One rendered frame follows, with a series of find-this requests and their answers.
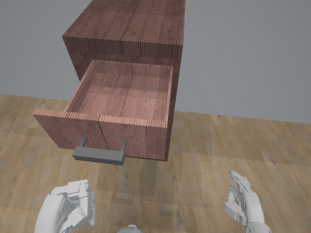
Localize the cabinet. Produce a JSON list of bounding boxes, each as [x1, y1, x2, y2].
[[62, 0, 186, 162]]

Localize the handle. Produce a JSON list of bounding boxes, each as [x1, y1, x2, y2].
[[72, 136, 127, 166]]

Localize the drawer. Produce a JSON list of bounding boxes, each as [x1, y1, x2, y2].
[[32, 59, 173, 160]]

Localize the robot right forearm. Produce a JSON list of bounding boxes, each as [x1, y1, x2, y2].
[[245, 221, 272, 233]]

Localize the right robot hand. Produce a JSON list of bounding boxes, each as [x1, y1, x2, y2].
[[225, 170, 265, 227]]

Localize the left robot hand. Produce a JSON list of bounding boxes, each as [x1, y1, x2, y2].
[[34, 180, 96, 233]]

